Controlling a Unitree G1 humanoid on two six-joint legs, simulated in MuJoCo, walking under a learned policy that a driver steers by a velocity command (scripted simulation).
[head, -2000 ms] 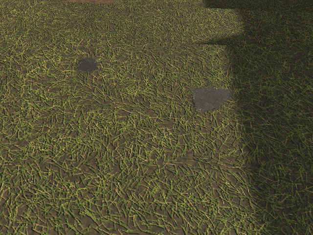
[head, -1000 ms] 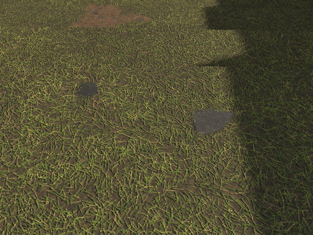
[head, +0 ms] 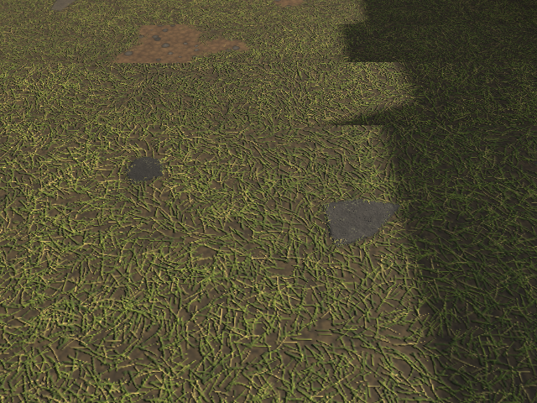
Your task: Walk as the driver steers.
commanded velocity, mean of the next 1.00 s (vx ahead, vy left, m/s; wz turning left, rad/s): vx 0.43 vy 0.00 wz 0.00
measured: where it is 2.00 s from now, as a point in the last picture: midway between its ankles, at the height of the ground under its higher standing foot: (286, 300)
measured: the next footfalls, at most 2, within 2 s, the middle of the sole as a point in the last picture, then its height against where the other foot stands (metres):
left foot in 0.58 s outside the picture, level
right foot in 1.10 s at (336, 328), level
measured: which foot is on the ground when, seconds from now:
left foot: down 0.00-0.12, up 0.14-0.56, down 0.58-1.00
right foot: down 0.00-0.60, up 0.62-1.00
